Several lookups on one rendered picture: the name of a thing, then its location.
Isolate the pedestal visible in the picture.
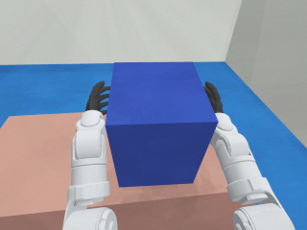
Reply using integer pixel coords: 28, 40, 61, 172
0, 112, 256, 230

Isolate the robot left upper arm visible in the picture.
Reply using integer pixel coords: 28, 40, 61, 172
63, 207, 118, 230

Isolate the robot right upper arm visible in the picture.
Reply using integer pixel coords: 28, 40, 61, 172
232, 203, 294, 230

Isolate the left robot hand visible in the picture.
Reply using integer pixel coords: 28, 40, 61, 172
85, 80, 111, 116

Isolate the right robot hand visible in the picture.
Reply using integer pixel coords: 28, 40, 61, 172
203, 81, 224, 113

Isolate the right robot forearm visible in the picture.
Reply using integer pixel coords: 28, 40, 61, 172
209, 112, 295, 230

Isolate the left robot forearm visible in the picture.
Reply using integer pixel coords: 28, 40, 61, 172
62, 110, 110, 230

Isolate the carton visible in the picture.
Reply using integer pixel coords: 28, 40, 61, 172
105, 61, 219, 188

